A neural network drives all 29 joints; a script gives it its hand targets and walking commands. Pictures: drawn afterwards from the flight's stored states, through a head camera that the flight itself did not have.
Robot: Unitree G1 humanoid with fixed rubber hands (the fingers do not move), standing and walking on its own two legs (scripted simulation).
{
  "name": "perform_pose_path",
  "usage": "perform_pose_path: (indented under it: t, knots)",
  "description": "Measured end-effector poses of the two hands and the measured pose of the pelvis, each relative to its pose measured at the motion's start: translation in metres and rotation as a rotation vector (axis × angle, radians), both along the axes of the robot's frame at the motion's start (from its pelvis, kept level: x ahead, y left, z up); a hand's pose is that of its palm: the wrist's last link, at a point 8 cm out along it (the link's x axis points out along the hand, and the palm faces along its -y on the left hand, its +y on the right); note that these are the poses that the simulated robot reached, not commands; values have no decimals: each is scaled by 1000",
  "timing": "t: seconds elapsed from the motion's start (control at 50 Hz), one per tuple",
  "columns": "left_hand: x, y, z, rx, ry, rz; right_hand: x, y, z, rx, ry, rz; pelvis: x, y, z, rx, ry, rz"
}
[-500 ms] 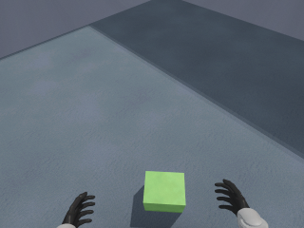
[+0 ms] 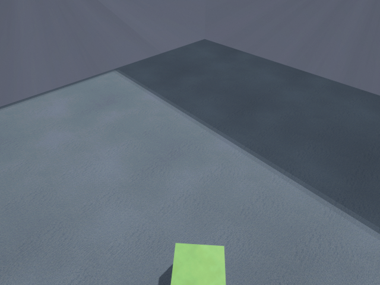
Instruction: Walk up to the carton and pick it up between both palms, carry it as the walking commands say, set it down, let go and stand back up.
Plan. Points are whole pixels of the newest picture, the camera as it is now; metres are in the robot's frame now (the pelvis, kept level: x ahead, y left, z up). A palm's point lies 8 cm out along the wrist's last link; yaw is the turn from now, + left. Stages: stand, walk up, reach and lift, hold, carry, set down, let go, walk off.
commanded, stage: stand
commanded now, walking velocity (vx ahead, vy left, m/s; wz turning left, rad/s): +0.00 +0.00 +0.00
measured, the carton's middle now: (198, 272) +0.38 -0.03 -0.68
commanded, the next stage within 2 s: none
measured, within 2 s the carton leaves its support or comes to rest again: neither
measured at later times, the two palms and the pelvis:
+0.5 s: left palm out of the picture +0.03 +0.28 -0.11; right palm out of the picture +0.03 -0.28 -0.11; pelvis -0.02 +0.00 +0.00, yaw +0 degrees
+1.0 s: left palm out of the picture +0.00 +0.29 -0.12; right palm out of the picture +0.00 -0.27 -0.12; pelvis -0.04 +0.01 +0.01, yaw -1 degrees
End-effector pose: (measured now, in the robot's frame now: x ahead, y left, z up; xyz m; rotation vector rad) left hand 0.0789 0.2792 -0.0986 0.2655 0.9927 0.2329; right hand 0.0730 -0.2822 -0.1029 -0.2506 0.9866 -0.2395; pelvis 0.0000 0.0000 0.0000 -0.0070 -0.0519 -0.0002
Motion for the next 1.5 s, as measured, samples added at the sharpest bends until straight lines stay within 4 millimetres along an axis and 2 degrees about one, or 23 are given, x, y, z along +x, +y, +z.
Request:
perform_pose_path:
  t: [0.34, 0.72, 0.9, 1.08, 1.32, 1.5]
  knots:
    - [-32, -7, -11, -39, 84, 15, -27, 8, -10, 14, 76, 30, -15, 1, 3, 3, -12, 2]
    - [-69, 9, -15, -24, 182, 32, -67, 3, -15, 5, 169, 12, -33, 6, 5, 7, -25, -3]
    - [-74, 11, -20, -37, 210, 25, -77, 6, -14, 1, 205, 8, -38, 10, 5, 6, -20, -7]
    - [-73, 13, -22, -45, 232, 17, -76, 10, -15, 2, 215, 3, -39, 15, 6, 9, -18, -8]
    - [-65, 18, -18, -28, 233, 15, -55, 15, -15, 11, 191, 16, -36, 18, 7, 9, -18, -4]
    - [-59, 20, -17, -25, 241, 13, -48, 14, -14, 9, 202, 22, -32, 19, 8, 10, -12, -3]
